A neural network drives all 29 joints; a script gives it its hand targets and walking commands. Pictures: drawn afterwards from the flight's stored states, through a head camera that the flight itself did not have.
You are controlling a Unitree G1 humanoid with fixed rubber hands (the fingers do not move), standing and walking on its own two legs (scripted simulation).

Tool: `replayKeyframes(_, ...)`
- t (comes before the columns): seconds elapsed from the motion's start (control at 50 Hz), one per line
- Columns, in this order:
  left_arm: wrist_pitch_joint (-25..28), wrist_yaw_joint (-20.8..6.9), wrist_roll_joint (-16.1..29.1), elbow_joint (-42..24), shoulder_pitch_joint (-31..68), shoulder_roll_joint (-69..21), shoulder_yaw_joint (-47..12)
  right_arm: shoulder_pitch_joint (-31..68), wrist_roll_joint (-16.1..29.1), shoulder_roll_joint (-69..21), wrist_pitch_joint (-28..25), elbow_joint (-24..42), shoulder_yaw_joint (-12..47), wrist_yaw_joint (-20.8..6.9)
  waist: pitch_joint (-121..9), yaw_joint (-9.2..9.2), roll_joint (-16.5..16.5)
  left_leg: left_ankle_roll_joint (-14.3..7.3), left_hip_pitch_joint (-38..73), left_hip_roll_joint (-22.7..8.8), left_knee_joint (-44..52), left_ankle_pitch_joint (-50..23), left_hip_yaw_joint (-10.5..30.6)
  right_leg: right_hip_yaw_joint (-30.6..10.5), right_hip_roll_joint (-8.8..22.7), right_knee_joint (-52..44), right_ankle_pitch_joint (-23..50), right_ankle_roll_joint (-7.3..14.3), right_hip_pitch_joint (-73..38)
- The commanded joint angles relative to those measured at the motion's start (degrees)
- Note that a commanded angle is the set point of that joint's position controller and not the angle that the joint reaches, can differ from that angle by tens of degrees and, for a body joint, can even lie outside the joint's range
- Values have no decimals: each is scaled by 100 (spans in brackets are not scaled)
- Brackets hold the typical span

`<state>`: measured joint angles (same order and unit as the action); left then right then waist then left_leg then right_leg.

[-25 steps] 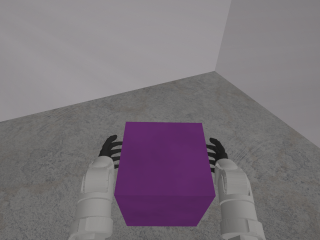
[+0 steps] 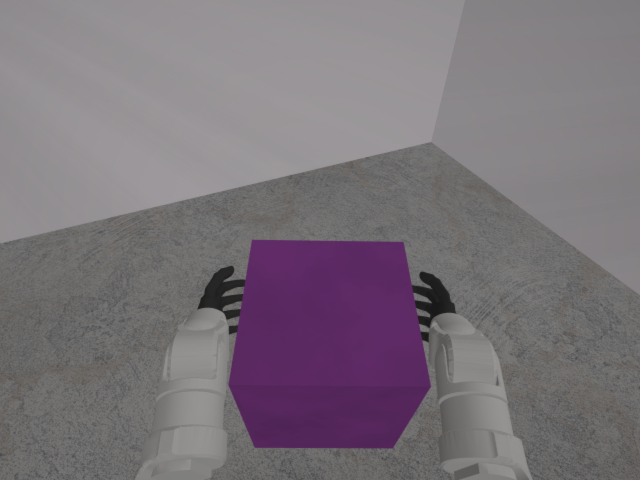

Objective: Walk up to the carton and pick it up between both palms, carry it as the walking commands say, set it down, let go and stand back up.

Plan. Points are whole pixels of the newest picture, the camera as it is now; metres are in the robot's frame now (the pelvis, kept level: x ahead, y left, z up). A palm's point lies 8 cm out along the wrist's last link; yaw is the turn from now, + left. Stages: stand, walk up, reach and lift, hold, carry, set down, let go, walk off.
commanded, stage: hold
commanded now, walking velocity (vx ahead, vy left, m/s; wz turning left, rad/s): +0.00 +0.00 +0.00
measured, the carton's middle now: (325, 349) +0.30 +0.01 -0.02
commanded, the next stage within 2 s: carry in 0.82 s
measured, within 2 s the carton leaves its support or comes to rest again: neither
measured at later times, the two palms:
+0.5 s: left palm (213, 321) +0.29 +0.15 +0.05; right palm (442, 328) +0.29 -0.15 +0.05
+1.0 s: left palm (236, 301) +0.31 +0.13 +0.07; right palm (463, 312) +0.30 -0.17 +0.07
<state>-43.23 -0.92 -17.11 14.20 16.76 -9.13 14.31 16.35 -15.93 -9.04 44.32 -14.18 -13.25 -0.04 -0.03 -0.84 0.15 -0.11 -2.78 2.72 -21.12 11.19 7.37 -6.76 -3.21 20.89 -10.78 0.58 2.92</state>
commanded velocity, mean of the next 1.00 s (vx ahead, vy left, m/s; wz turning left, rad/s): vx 0.11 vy -0.04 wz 0.00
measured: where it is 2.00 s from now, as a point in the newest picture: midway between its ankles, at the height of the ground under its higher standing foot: outside the picture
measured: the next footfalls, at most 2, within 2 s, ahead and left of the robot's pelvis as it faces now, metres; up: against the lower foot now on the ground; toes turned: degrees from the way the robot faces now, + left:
left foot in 1.38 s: +0.27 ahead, +0.01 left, +0.00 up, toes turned -24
right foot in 1.56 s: +0.18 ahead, -0.17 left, +0.00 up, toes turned -9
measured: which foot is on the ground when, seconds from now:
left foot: down 0.00-1.00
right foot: down 0.00-1.00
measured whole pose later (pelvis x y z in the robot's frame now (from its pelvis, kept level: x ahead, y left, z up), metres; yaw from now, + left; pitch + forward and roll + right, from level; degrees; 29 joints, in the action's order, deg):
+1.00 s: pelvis +0.02 -0.02 +0.00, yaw -2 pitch +1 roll +0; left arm -48.0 1.4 -10.0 4.0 12.9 -6.2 9.6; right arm 12.7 -12.3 -8.2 49.5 -3.2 -7.5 2.7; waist -7.2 -1.4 -0.5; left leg 1.4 -12.2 -2.4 -25.7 15.3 2.7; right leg 2.4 -1.8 29.3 -22.0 1.4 14.9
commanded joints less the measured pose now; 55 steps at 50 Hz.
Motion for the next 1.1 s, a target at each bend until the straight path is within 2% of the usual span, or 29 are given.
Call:
replayKeyframes(0.0, 73, -1346, 1483, 21, 2544, -5117, -3019, 2738, 1450, -5250, -215, 198, 2931, -1264, -1037, 13, -29, 23, 15, 167, 352, -572, -221, 152, -117, -325, 597, -82, -205)
replayKeyframes(0.36, 62, -1255, 1550, -213, 2221, -5121, -3166, 2503, 1510, -5104, -209, 449, 3041, -1274, -1094, 28, -57, 67, 140, 161, 349, -975, -166, 139, -154, -312, 892, -60, -244)
replayKeyframes(0.78, 82, -1284, 1565, -206, 2314, -5020, -3169, 2541, 1484, -5158, -211, 413, 3030, -1243, -1053, 5, -16, 26, 34, 175, 334, -740, -199, 118, -119, -318, 745, -57, -207)
replayKeyframes(0.8, 55, -1321, 1686, -238, 2491, -5100, -3565, 2592, 1605, -5193, -205, 377, 3415, -1293, -1010, 11, 5, -99, -658, -808, 123, 590, 122, -63, 730, 54, -472, 83, 902)
replayKeyframes(0.82, 65, -1334, 1670, -142, 2460, -5148, -3507, 2601, 1564, -5161, -235, 332, 3378, -1291, -1074, 17, -18, -275, -695, -1008, 276, 1937, 510, -139, 576, 153, -1537, 115, 1182)
replayKeyframes(0.84, 70, -1358, 1739, -165, 2607, -5178, -3567, 2682, 1584, -5153, -231, 427, 3451, -1280, -1000, 86, -221, -435, -831, -1218, 473, 3028, 857, -9, 428, 530, -2206, 118, 1631)
replayKeyframes(0.86, 62, -1363, 1890, -371, 2778, -5199, -3715, 2846, 1693, -5101, -236, 709, 3582, -1242, -936, 130, -597, -571, -783, -1492, 774, 3452, 1242, 260, 268, 1022, -2148, 62, 1982)
replayKeyframes(0.88, -2, -1345, 2108, -673, 2921, -5223, -3958, 2870, 1808, -5105, -187, 986, 3738, -1188, -1082, 157, -1058, -721, -643, -1846, 1051, 3318, 1648, 588, 163, 1724, -1589, 12, 2057)
replayKeyframes(0.9, -103, -1310, 2305, -958, 3053, -5216, -4205, 2888, 1903, -5108, -80, 1192, 3883, -1136, -1147, 124, -1157, -805, -734, -2134, 1226, 2993, 1673, 748, 272, 1887, -1335, -1, 2059)
replayKeyframes(0.92, -223, -1261, 2392, -1054, 3003, -5187, -4295, 2850, 1970, -5082, 71, 1280, 3950, -1101, -1226, 93, -1031, -806, -927, -2155, 1286, 2870, 1484, 832, 304, 1660, -1340, 15, 1877)
replayKeyframes(0.94, -342, -1222, 2521, -1257, 2996, -5147, -4414, 2910, 2072, -5045, 219, 1519, 4091, -1057, -1292, 73, -964, -757, -1148, -2043, 1135, 2783, 1139, 937, 272, 1154, -1318, 61, 1519)
replayKeyframes(0.98, -684, -1136, 2783, -1695, 2776, -5074, -4648, 2729, 2294, -4936, 589, 2008, 4310, -968, -1426, 45, -883, -485, -1628, -1553, 566, 2587, 329, 1204, 45, 47, -967, 186, 407)
replayKeyframes(1.0, -889, -1084, 2876, -1872, 2547, -5029, -4738, 2550, 2408, -4856, 792, 2186, 4395, -936, -1570, 25, -520, -335, -1997, -1287, -124, 2398, -95, 911, 247, -288, -953, 225, -313)
replayKeyframes(1.02, -1089, -1038, 2821, -1869, 2174, -4866, -4660, 2421, 2516, -4797, 1013, 2276, 4450, -928, -1644, -48, 470, -39, -2685, -715, -1396, 2011, -860, -586, 1141, -989, -1943, 524, -756)
replayKeyframes(1.04, -1230, -973, 2706, -1860, 1947, -4726, -4502, 2439, 2622, -4769, 1179, 2295, 4442, -954, -1379, -99, 1274, 106, -3900, -319, -2440, 1958, -1544, -1940, 2033, -1419, -2153, 932, -1149)
replayKeyframes(1.06, -1355, -911, 2714, -2089, 2005, -4726, -4524, 2522, 2714, -4755, 1300, 2377, 4462, -968, -1235, -81, 778, 16, -4143, -622, -2801, 1999, -1194, -2050, 2186, -1414, -1576, 1203, -1059)
replayKeyframes(1.08, -1471, -851, 2805, -2467, 2173, -4730, -4656, 2638, 2904, -4856, 1407, 2599, 4597, -980, -1293, -66, 391, 30, -4033, -744, -2915, 1740, -1177, -1654, 2051, -1278, -1042, 1293, -950)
